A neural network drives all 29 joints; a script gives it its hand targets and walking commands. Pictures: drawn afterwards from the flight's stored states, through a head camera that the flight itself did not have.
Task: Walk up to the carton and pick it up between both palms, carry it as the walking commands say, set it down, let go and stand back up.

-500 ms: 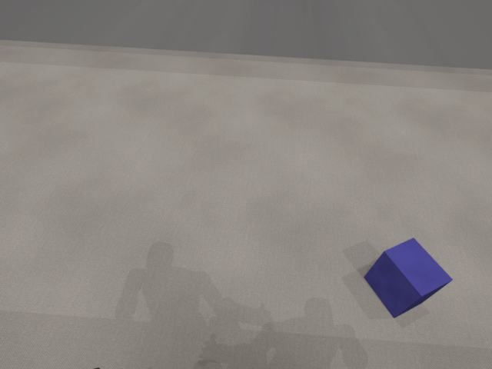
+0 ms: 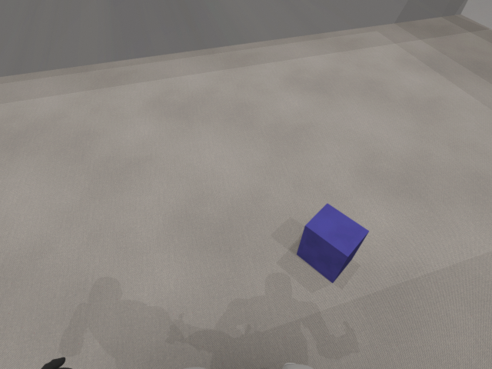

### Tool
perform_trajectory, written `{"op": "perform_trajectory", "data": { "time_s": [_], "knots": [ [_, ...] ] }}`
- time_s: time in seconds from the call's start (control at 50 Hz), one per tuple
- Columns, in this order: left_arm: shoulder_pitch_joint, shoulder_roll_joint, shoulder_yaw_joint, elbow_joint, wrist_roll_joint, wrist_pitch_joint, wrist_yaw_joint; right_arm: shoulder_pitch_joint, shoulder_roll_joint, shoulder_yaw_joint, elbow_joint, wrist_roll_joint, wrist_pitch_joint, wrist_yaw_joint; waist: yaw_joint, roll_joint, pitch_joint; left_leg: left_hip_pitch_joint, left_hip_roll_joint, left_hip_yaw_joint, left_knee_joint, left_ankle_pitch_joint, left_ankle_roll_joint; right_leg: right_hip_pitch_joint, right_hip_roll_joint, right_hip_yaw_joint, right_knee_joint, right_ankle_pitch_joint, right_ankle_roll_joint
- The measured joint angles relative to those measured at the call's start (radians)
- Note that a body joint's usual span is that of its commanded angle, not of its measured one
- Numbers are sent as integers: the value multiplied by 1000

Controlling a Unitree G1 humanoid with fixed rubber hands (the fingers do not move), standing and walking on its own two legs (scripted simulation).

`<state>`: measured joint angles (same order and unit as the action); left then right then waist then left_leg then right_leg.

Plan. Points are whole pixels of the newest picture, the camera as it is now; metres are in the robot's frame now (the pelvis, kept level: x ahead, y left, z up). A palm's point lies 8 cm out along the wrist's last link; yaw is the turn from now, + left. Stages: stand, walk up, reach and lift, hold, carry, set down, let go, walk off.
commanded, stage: walk up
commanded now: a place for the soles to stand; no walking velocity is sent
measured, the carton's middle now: (330, 243) +0.71 -0.32 -0.63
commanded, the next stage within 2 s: none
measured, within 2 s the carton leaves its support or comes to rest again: neither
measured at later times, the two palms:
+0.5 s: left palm (164, 257) +0.33 +0.18 -0.08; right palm out of the picture +0.12 -0.40 -0.09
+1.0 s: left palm (195, 224) +0.43 +0.14 -0.10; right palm out of the picture +0.20 -0.44 -0.12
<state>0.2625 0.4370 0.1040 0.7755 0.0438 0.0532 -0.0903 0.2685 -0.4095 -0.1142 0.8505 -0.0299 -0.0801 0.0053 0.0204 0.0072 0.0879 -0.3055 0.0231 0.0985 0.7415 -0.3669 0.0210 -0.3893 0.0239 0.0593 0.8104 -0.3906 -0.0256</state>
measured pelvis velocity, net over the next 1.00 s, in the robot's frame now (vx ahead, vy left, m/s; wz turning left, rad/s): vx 0.23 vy -0.12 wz -0.43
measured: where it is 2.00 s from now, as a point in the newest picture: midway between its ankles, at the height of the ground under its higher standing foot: outside the picture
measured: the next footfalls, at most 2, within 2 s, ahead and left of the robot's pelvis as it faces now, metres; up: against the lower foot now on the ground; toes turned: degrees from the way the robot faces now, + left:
right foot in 0.26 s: +0.23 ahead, -0.22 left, +0.00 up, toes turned -22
left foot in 0.54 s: +0.34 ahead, +0.01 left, +0.00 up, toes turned -24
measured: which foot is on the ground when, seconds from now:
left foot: down 0.00-0.26, up 0.28-0.52, down 0.54-1.00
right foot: up 0.00-0.24, down 0.26-1.00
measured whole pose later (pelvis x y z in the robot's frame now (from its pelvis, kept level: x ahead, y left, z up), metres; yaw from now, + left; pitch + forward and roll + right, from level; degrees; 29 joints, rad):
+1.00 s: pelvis +0.23 -0.12 -0.01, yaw -24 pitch -1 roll +1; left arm 0.26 0.38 0.02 0.85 0.00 -0.08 0.04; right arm 0.19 -0.38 -0.07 0.82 -0.01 -0.03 0.01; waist 0.01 0.04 0.10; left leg -0.37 0.07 0.04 0.85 -0.45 -0.04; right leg -0.39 0.06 0.04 0.88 -0.44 -0.04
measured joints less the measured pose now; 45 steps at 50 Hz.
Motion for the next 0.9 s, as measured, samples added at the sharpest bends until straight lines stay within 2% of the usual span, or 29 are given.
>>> {"op": "perform_trajectory", "data": {
  "time_s": [0.02,0.04,0.1,0.14,0.2,0.24,0.26,0.28,0.3,0.34,0.36,0.38,0.42,0.5,0.54,0.56,0.58,0.62,0.64,0.68,0.7,0.74,0.82,0.86,0.88,0.9],
  "knots": [
    [7,-2,3,5,4,6,8,19,13,6,-3,-8,-2,-5,-3,-21,-17,14,5,21,-13,15,-3,-36,17,31,92,-28,1],
    [10,-3,1,13,6,10,12,33,22,12,-3,-11,-2,-9,-13,-36,-30,40,9,29,-38,-29,-10,-68,28,47,176,-25,6],
    [0,-2,-12,28,-11,-3,6,68,45,14,1,-15,-14,-19,-49,-82,-31,120,22,60,-122,5,-36,-112,11,54,273,59,19],
    [-12,-7,-15,25,-24,-21,2,85,43,14,2,-15,-18,-18,-59,-99,-27,167,35,85,-161,-4,-51,-121,-27,34,225,76,23],
    [-39,-17,-20,11,-30,-31,-12,97,22,8,-16,-14,-12,-4,-75,-96,-13,205,69,120,-168,-38,-75,-116,-81,-25,88,47,19],
    [-57,-19,-22,-3,-25,-39,-20,103,2,4,-36,-13,-7,5,-86,-83,1,217,98,139,-138,-75,-93,-89,-95,-57,-22,20,-1],
    [-65,-18,-23,-12,-23,-47,-22,107,-10,3,-46,-12,-4,9,-91,-69,7,212,121,141,-101,-103,-97,-69,-88,-72,-73,48,-9],
    [-75,-19,-22,-22,-20,-57,-18,106,-20,1,-51,-10,2,10,-95,-49,23,188,153,125,-18,-130,-76,-58,-68,-87,-83,125,-6],
    [-84,-16,-21,-34,-18,-69,-8,100,-22,0,-53,-5,10,10,-99,-38,43,143,159,74,108,-139,-51,-54,-53,-96,-61,150,-3],
    [-93,-21,-21,-48,-27,-85,14,79,-21,5,-49,0,24,10,-90,-26,74,52,117,-28,335,-127,-24,-26,-25,-88,-43,100,-5],
    [-92,-30,-24,-51,-35,-89,24,66,-22,7,-46,3,26,10,-80,-12,82,9,102,-58,408,-103,-14,-7,-7,-83,-56,83,-8],
    [-85,-36,-29,-55,-42,-93,33,56,-21,10,-49,8,27,10,-71,-1,86,-26,90,-74,441,-79,-7,11,3,-82,-78,119,-19],
    [-65,-44,-36,-59,-47,-97,48,41,-12,17,-61,17,23,12,-60,16,87,-74,80,-88,401,-66,-4,44,22,-77,-95,118,-19],
    [-19,-44,-46,-59,-34,-103,56,42,7,30,-80,10,17,24,-35,28,47,-122,71,-79,185,-116,-3,74,35,-73,-81,55,-15],
    [6,-35,-46,-53,-29,-100,57,46,17,33,-83,4,7,27,-24,15,24,-111,55,-61,59,-40,3,70,28,-62,-36,13,-11],
    [18,-29,-44,-46,-29,-95,61,48,22,34,-86,-3,-1,25,-19,-1,12,-104,42,-51,34,63,-5,56,19,-48,4,-16,-8],
    [25,-26,-38,-31,-30,-90,68,49,29,35,-89,-12,-6,22,-16,-18,-1,-107,35,-36,47,88,-17,30,17,-27,63,-39,-12],
    [35,-25,-37,4,-26,-80,82,36,39,45,-96,-13,-2,21,-18,-39,-8,-96,36,-5,66,44,-32,-23,25,1,190,-98,-12],
    [39,-25,-40,18,-29,-80,85,29,42,48,-100,-11,2,20,-24,-38,-7,-90,44,1,73,22,-34,-40,27,-4,228,-135,-11],
    [45,-31,-45,36,-30,-91,87,19,41,50,-100,-8,11,18,-31,-23,-8,-85,68,4,88,-8,-36,-44,20,-36,194,-185,-18],
    [51,-34,-46,40,-30,-102,86,13,39,51,-96,-7,17,18,-30,-17,-9,-82,80,8,95,-20,-42,-31,12,-53,129,-154,-23],
    [62,-39,-48,43,-24,-124,87,4,33,51,-88,1,35,19,-26,1,-10,-90,102,6,130,-50,-42,-13,15,-71,40,-6,-24],
    [67,-56,-71,53,-16,-141,101,-25,23,43,-57,12,76,13,-13,30,-8,-114,52,-87,206,-187,-5,-10,39,-61,49,-30,-28],
    [64,-60,-80,57,-26,-143,109,-42,18,38,-51,18,69,7,-9,37,2,-101,38,-97,158,-140,12,-4,43,-45,43,-38,-26],
    [59,-60,-83,59,-31,-140,111,-46,15,36,-50,18,61,3,-10,41,6,-88,38,-95,112,-56,14,-3,43,-43,44,-43,-24],
    [50,-57,-85,61,-36,-136,114,-50,18,34,-47,17,54,0,-10,34,10,-79,34,-88,97,-31,-11,-4,37,-36,52,-50,-21]
  ]
}}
